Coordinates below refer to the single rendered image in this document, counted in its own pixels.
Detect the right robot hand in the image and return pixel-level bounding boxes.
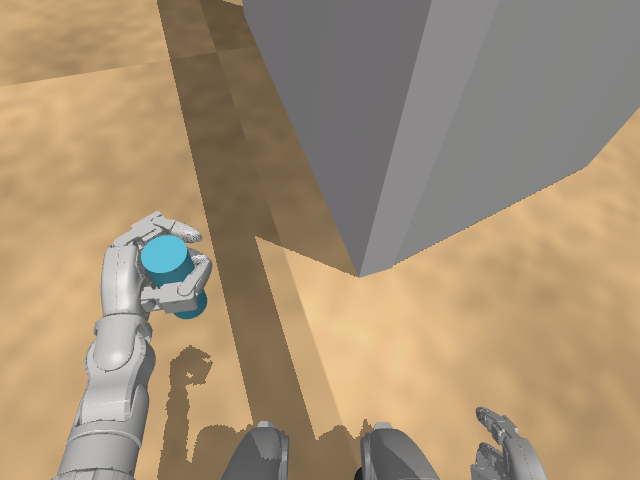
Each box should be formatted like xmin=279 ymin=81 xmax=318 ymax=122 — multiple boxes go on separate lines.
xmin=470 ymin=407 xmax=548 ymax=480

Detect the left robot arm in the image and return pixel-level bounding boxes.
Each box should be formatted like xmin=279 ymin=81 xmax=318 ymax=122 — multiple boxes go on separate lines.
xmin=50 ymin=313 xmax=156 ymax=480

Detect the left robot hand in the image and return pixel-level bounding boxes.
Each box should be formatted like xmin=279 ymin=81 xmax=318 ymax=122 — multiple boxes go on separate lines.
xmin=101 ymin=211 xmax=212 ymax=321

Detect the can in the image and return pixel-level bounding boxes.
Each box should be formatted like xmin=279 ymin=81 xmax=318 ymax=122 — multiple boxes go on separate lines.
xmin=141 ymin=235 xmax=207 ymax=319

